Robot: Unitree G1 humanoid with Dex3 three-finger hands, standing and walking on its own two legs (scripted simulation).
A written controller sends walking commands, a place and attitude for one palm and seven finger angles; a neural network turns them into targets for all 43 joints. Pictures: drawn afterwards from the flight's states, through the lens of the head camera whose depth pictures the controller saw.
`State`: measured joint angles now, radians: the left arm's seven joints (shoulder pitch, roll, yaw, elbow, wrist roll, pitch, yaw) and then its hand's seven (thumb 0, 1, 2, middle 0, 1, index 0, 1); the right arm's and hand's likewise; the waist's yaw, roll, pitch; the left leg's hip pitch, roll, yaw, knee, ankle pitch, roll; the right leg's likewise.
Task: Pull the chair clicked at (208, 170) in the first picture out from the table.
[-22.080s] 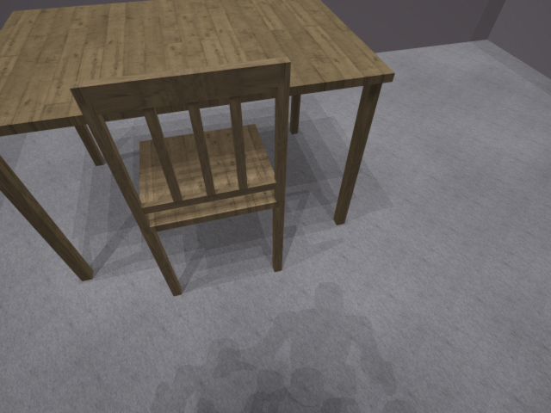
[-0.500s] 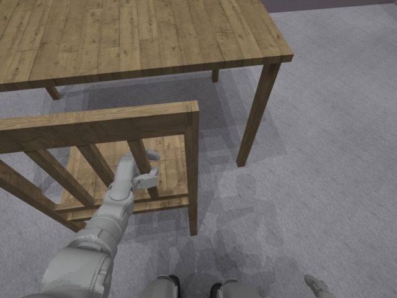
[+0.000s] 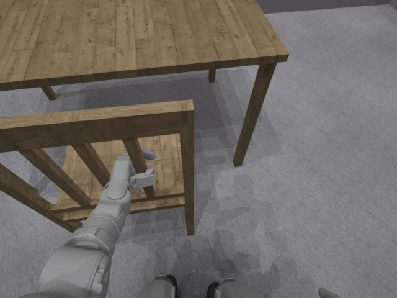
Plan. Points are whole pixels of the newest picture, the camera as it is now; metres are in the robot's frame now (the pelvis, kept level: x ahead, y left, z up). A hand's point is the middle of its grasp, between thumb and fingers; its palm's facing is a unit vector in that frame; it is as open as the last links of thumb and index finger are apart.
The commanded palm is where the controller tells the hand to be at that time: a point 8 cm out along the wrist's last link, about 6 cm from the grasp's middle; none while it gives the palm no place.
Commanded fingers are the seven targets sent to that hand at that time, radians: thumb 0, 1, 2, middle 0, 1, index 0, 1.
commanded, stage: step backward, pulling the chair out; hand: left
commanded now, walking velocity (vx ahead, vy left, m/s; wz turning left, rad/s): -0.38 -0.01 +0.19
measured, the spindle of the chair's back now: (102, 175) +0.40 +0.22 -0.07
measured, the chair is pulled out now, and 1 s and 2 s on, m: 0.16 0.16 0.18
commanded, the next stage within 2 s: stop walking, hand still on the chair in 1.48 s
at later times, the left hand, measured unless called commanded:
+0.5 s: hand (148, 175) +0.39 +0.11 -0.05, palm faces -0.01 -0.98 -0.18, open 5.7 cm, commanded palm +0.38 +0.16 -0.05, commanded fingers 0.00 0.90 0.90 -0.50 -1.45 -0.50 -1.45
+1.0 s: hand (147, 175) +0.39 +0.11 -0.05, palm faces -0.05 -0.98 -0.18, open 5.7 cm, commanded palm +0.38 +0.16 -0.05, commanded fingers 0.00 0.90 0.90 -0.50 -1.45 -0.50 -1.45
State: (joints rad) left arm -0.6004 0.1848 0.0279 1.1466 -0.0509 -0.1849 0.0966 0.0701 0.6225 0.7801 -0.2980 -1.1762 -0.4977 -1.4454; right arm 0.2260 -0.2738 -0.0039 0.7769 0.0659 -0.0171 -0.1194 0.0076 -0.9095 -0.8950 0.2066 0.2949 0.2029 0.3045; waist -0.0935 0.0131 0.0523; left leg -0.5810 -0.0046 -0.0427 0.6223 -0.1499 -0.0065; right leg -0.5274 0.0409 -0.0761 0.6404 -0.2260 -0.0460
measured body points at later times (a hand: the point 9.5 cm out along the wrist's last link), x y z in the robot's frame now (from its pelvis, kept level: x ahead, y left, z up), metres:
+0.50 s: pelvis +0.00 -0.01 +0.00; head +0.08 -0.02 +0.44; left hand +0.38 +0.16 -0.03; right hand +0.08 -0.27 -0.14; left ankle +0.10 +0.12 -0.72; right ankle +0.06 -0.08 -0.72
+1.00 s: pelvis +0.00 +0.00 +0.00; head +0.08 +0.00 +0.44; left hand +0.38 +0.16 -0.03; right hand +0.08 -0.27 -0.13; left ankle +0.10 +0.12 -0.72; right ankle +0.06 -0.08 -0.72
